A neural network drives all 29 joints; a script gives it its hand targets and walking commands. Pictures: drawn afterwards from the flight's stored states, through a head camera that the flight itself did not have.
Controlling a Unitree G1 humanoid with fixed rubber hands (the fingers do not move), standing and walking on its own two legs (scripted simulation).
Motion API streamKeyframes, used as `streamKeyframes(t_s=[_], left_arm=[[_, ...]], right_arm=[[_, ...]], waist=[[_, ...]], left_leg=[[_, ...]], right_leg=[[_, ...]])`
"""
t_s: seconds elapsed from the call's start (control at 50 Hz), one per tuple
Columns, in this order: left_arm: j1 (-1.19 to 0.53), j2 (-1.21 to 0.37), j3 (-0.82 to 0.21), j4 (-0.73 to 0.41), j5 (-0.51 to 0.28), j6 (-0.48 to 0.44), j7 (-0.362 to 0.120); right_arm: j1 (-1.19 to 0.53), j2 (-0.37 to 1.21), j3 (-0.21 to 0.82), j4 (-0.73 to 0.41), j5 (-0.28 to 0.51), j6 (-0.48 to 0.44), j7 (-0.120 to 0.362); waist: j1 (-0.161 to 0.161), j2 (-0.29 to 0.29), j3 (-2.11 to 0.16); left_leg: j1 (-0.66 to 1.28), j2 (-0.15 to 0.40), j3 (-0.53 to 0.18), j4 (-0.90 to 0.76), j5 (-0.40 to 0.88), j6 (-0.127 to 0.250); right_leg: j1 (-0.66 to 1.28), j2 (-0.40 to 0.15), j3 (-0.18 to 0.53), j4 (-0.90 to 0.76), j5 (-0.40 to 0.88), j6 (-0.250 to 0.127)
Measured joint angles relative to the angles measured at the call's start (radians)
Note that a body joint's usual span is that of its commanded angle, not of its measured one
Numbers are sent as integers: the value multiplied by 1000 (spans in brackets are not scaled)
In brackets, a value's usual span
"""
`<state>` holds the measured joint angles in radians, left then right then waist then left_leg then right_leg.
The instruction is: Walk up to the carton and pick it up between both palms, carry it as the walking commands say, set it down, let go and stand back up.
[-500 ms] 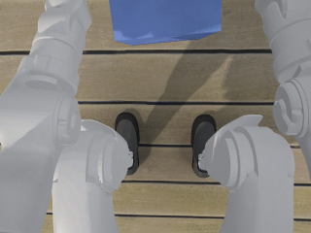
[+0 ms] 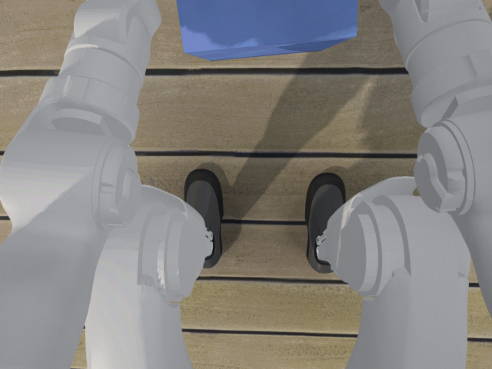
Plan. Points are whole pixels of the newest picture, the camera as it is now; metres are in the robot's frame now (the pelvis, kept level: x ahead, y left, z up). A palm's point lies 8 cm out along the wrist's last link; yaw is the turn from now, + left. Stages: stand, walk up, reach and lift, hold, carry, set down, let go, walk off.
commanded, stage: reach and lift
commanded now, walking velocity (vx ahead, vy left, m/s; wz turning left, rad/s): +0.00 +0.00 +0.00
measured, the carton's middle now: out of the picture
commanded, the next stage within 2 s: none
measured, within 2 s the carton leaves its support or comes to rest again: leaves its support in 0.66 s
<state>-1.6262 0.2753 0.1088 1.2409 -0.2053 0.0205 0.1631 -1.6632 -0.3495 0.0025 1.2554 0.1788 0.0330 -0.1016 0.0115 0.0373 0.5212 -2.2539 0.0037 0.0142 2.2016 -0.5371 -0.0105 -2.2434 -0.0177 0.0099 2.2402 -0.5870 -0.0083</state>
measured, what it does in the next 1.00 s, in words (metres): stands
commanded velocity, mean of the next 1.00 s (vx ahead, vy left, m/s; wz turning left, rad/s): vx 0.00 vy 0.00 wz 0.00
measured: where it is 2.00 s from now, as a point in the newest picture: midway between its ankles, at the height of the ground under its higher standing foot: (261, 235)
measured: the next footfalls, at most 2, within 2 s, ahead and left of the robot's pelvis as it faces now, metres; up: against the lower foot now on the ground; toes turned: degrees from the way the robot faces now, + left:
none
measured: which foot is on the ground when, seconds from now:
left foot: down 0.00-1.00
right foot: down 0.00-1.00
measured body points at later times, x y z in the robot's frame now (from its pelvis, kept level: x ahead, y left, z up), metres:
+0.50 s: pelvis +0.02 +0.00 -0.02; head +0.39 -0.03 +0.22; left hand +0.58 +0.13 -0.20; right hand +0.58 -0.15 -0.20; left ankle +0.13 +0.12 -0.33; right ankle +0.11 -0.12 -0.33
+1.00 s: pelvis +0.01 +0.00 +0.00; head +0.37 -0.02 +0.26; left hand +0.57 +0.13 -0.15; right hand +0.58 -0.15 -0.16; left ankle +0.13 +0.13 -0.33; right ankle +0.11 -0.12 -0.33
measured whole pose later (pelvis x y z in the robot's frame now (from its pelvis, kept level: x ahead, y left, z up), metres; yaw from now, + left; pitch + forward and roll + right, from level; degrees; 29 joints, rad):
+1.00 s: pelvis +0.01 +0.00 +0.00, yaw -2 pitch +36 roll +2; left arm -1.46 0.17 0.33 0.99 -0.02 0.22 0.15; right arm -1.50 -0.27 -0.18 1.05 0.00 0.23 -0.09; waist 0.03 0.03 0.34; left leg -2.27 -0.05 -0.02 2.22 -0.57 -0.05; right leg -2.28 0.03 0.03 2.24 -0.59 0.01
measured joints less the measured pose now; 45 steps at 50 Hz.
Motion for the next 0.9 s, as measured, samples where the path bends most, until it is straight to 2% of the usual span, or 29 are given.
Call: streamKeyframes(t_s=[0.16, 0.28, 0.34, 0.44, 0.6, 0.74, 0.9], left_arm=[[13, -6, 49, -18, 44, 23, -10], [35, -11, 123, -49, 110, 85, -60], [51, -12, 137, -64, 121, 111, -76], [80, -12, 136, -82, 124, 129, -86], [104, -24, 125, -93, 115, 136, -75], [126, -53, 125, -132, 112, 150, -42], [150, -91, 190, -196, 160, 175, -22]], right_arm=[[-4, 14, -44, -4, -55, 28, 8], [40, 30, -126, -69, -129, 88, 54], [55, 33, -140, -83, -150, 111, 80], [84, 45, -151, -101, -160, 131, 91], [121, 48, -134, -123, -139, 144, 79], [164, 45, -108, -162, -105, 154, 42], [168, 64, -153, -183, -147, 176, 17]], waist=[[-1, 1, -1], [-6, 11, -20], [-8, 10, -38], [-10, 8, -71], [-11, 4, -96], [3, -2, -121], [21, -8, -162]], left_leg=[[8, -17, -5, 11, -10, -5], [-1, -23, -5, 46, -31, -8], [-9, -24, -6, 62, -41, -8], [-20, -27, -10, 78, -58, -11], [-18, -37, -18, 80, -72, -18], [-8, -51, -30, 71, -74, -33], [-14, -55, -33, 40, -49, -38]], right_leg=[[2, 11, 8, 10, -5, 4], [-2, 7, 9, 46, -28, 3], [-10, 8, 9, 62, -39, 3], [-20, 11, 8, 76, -54, 3], [-21, 22, 11, 73, -60, 8], [-19, 40, 15, 57, -47, 17], [-32, 49, 19, 25, -15, 21]])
